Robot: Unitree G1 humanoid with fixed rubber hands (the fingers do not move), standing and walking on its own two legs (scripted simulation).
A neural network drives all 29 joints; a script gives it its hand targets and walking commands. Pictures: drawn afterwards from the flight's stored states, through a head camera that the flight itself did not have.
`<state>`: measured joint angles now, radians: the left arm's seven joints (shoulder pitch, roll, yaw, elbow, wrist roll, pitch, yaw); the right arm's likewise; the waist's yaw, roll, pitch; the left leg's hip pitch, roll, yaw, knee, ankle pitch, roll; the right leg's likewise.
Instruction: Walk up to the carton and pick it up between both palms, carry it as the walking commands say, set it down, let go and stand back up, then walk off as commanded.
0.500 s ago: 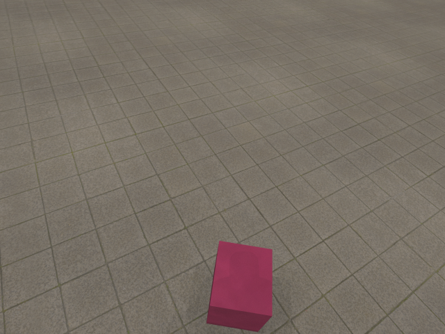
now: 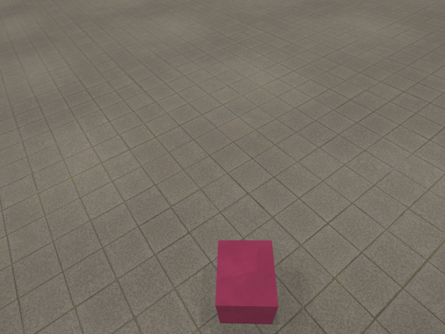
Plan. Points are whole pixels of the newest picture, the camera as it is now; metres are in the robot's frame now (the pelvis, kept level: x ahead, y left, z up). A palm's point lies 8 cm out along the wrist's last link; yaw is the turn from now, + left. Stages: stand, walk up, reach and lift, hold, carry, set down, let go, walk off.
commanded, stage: walk up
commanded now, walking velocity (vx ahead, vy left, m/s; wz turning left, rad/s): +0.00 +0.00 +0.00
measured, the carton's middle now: (245, 282) +0.43 -0.03 -0.65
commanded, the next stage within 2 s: stand in 1.98 s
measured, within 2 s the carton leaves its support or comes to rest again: neither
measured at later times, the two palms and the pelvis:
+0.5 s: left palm out of the picture -0.02 +0.22 -0.14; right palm out of the picture +0.00 -0.20 -0.15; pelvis +0.00 +0.01 +0.01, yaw +2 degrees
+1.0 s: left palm out of the picture -0.03 +0.23 -0.15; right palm out of the picture -0.01 -0.20 -0.14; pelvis +0.00 +0.02 +0.00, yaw +2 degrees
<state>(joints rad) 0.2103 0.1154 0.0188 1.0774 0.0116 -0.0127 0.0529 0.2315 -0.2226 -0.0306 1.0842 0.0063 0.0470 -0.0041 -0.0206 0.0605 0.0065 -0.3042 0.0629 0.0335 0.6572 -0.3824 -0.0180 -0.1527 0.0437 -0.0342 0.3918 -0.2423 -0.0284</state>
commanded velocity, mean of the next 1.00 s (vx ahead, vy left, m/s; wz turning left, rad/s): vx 0.00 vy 0.00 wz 0.00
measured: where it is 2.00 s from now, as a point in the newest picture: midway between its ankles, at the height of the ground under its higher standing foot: outside the picture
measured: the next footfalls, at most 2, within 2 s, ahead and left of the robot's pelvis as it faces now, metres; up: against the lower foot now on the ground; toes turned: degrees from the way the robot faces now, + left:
left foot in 0.06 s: +0.04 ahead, +0.14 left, +0.00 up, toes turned -7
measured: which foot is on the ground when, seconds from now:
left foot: up 0.00-0.04, down 0.06-1.00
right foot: down 0.00-1.00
